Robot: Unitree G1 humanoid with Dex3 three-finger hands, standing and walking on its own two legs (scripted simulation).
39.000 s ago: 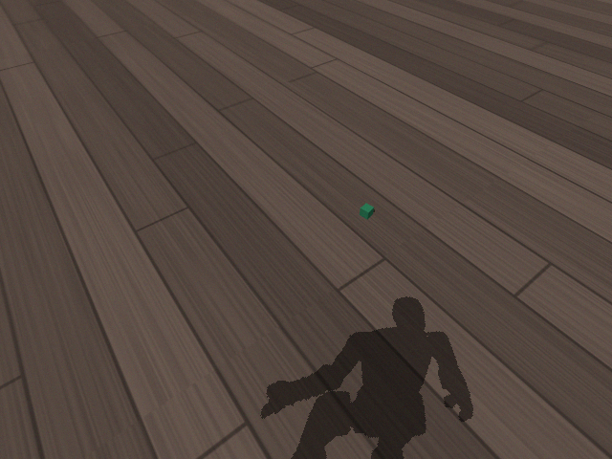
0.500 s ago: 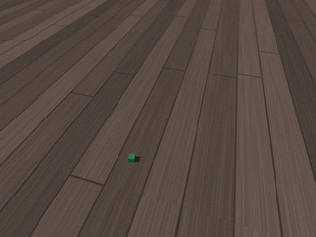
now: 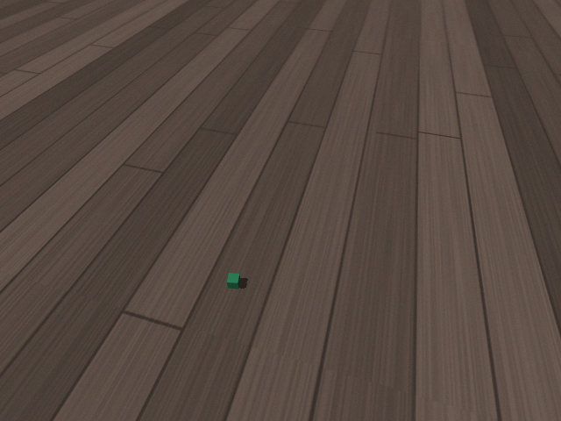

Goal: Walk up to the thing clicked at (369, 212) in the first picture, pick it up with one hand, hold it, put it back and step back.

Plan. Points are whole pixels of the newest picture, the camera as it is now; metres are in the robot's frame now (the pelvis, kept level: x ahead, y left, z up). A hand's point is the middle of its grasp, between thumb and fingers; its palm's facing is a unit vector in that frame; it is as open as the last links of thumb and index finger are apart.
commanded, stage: stand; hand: left
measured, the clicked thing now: (233, 280) +0.80 +0.20 -0.76
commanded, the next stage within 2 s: walk up in 0.22 s
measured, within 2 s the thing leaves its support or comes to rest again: neither
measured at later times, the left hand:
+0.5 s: hand out of the picture +0.05 +0.31 -0.17, palm faces +0.05 -0.93 -0.37, open 7.4 cm
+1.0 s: hand (141, 319) +0.35 +0.28 -0.15, palm faces -0.03 -0.92 -0.39, open 7.4 cm
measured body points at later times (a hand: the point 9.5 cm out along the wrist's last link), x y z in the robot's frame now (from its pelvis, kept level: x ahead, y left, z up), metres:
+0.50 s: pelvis +0.06 +0.03 -0.01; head +0.06 +0.04 +0.44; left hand +0.05 +0.36 -0.14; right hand +0.14 -0.30 -0.13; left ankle +0.11 +0.14 -0.74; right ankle -0.01 -0.13 -0.75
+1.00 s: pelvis +0.24 +0.01 -0.03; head +0.26 -0.01 +0.42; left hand +0.35 +0.33 -0.12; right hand +0.26 -0.30 -0.16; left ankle +0.12 +0.14 -0.73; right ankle +0.34 -0.09 -0.75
